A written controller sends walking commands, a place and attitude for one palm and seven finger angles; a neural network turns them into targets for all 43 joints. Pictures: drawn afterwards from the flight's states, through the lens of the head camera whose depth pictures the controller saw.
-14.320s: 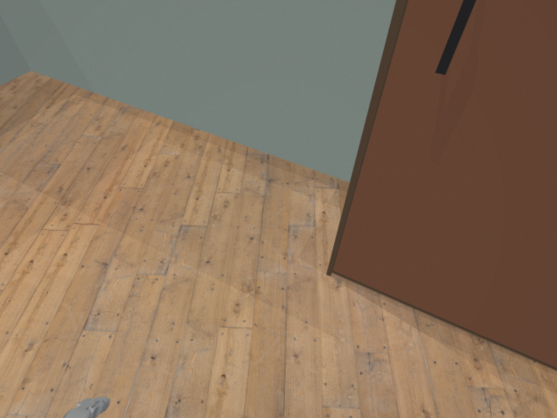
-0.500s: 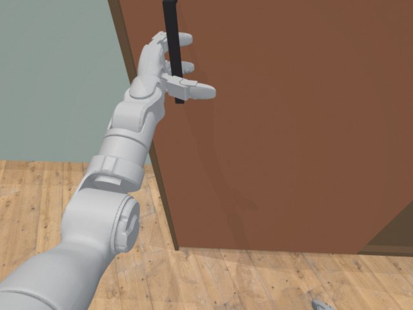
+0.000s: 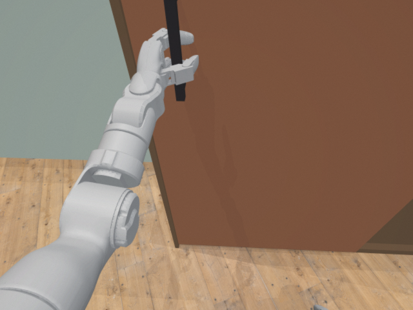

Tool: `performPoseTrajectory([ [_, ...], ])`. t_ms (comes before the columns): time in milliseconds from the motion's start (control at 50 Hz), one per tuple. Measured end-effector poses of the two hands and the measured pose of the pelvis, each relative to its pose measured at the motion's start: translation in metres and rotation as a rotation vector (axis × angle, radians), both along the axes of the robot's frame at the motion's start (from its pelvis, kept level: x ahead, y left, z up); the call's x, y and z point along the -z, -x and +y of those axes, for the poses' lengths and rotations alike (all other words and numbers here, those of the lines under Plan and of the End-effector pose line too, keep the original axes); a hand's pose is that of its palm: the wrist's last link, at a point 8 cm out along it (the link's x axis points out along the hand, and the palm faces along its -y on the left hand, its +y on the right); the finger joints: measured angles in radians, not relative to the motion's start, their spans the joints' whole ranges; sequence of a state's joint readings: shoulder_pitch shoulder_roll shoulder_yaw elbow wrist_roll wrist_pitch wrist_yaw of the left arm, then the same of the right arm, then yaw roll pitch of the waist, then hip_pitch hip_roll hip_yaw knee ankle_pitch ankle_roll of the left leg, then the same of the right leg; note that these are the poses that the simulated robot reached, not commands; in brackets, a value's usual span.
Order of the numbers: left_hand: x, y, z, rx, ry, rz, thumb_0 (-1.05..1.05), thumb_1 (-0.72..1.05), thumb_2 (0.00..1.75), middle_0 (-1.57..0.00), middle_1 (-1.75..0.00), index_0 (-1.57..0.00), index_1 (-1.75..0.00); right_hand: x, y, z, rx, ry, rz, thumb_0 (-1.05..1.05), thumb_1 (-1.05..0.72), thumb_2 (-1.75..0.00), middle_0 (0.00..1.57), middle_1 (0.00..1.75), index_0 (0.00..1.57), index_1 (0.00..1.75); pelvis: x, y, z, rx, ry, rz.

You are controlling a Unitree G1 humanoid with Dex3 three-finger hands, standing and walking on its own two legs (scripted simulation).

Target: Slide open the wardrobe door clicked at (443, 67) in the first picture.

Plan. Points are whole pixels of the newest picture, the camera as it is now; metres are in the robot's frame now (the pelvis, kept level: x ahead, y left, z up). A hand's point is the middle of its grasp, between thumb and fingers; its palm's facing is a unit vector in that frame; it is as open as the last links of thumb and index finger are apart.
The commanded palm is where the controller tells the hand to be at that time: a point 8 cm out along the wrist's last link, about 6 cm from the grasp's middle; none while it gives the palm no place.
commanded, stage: grip the handle and tug to test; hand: left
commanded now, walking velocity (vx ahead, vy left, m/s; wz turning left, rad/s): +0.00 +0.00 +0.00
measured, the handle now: (177, 50) +0.53 +0.07 +0.26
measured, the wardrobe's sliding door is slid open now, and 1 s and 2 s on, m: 0.00 0.00 0.06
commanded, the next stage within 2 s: tug the door sideways, standing still in 0.80 s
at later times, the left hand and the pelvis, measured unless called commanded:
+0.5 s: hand (186, 67) +0.47 +0.05 +0.26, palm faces -0.04 -1.00 +0.00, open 5.4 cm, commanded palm +0.44 +0.10 +0.25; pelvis +0.00 +0.00 +0.00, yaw +0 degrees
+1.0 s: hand (186, 68) +0.46 +0.05 +0.26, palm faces -0.05 -1.00 +0.01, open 5.6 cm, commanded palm +0.45 +0.09 +0.25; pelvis +0.03 +0.00 +0.00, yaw -1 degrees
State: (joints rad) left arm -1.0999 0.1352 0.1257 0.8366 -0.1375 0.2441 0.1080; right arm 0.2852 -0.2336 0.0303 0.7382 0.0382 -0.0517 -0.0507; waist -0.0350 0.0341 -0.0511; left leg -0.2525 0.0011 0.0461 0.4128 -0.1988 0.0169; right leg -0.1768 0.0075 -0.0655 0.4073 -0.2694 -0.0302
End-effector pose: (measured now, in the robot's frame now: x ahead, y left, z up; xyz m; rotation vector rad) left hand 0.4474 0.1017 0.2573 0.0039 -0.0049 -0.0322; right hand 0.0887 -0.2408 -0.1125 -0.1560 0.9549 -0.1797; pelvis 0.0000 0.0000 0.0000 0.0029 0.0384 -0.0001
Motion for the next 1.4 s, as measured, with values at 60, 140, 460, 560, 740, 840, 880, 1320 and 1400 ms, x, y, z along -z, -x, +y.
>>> performPoseTrajectory([
  [60,0.0,-0.001,0.0,0.001,0.001,0.002,0.0,0.67,0.8,-0.4,-1.35,-0.39,-1.35,0.001,0.002,0.0,0.0,0.002,0.005,0.01,-0.91,-0.9,0.2,0.3,0.2,0.3,0.0,0.0,0.0,-0.001,0.0,0.002],
  [140,0.0,-0.001,0.0,-0.004,-0.002,-0.002,0.0,0.76,0.83,-0.4,-1.37,-0.39,-1.37,0.001,0.004,0.0,0.001,0.0,0.007,0.01,-0.91,-0.9,0.2,0.3,0.2,0.3,0.0,0.001,0.001,-0.002,0.0,0.004],
  [460,0.0,-0.002,0.0,0.007,0.003,-0.003,0.0,0.76,0.82,-0.39,-1.38,-0.38,-1.38,-0.001,0.003,0.001,0.004,-0.002,-0.009,0.01,-0.9,-0.9,0.2,0.3,0.2,0.3,0.0,0.001,0.001,0.004,0.0,0.004],
  [560,0.001,-0.001,0.0,0.014,0.007,-0.013,0.0,0.76,0.81,-0.38,-1.39,-0.37,-1.38,-0.002,0.001,0.001,0.011,-0.007,-0.015,0.01,-0.9,-0.9,0.2,0.3,0.2,0.3,0.0,-0.001,0.001,0.011,-0.001,0.002],
  [740,0.002,-0.001,0.0,0.024,0.018,-0.024,0.0,0.77,0.79,-0.37,-1.4,-0.37,-1.36,-0.005,-0.016,0.0,0.016,-0.012,-0.033,0.02,-0.9,-0.9,0.2,0.3,0.2,0.3,-0.001,-0.01,0.0,0.023,-0.002,-0.001],
  [840,0.003,0.0,0.0,0.028,0.025,-0.037,0.0,0.78,0.79,-0.35,-1.4,-0.34,-1.33,-0.01,-0.034,0.0,0.021,-0.022,-0.063,0.02,-0.9,-0.9,0.2,0.3,0.2,0.3,-0.002,-0.017,-0.001,0.033,-0.004,-0.005],
  [880,0.004,0.0,0.0,0.031,0.027,-0.04,0.0,0.78,0.79,-0.33,-1.4,-0.34,-1.32,-0.012,-0.043,-0.001,0.021,-0.025,-0.073,0.02,-0.9,-0.9,0.2,0.3,0.2,0.3,-0.002,-0.021,-0.001,0.035,-0.005,-0.006],
  [1320,-0.001,0.002,-0.005,-0.038,-0.036,0.011,0.0,0.78,0.82,-0.37,-1.36,-0.33,-1.4,-0.005,-0.068,0.013,-0.106,-0.033,-0.056,0.01,-0.91,-0.9,0.2,0.3,0.2,0.3,0.002,-0.015,-0.007,-0.04,-0.007,0.004],
  [1400,-0.001,0.002,-0.007,-0.04,-0.051,0.006,0.0,0.79,0.82,-0.36,-1.35,-0.3,-1.4,0.002,-0.049,0.015,-0.104,-0.042,-0.022,0.01,-0.91,-0.9,0.2,0.3,0.2,0.3,0.003,-0.01,-0.005,-0.044,-0.006,0.005],
])
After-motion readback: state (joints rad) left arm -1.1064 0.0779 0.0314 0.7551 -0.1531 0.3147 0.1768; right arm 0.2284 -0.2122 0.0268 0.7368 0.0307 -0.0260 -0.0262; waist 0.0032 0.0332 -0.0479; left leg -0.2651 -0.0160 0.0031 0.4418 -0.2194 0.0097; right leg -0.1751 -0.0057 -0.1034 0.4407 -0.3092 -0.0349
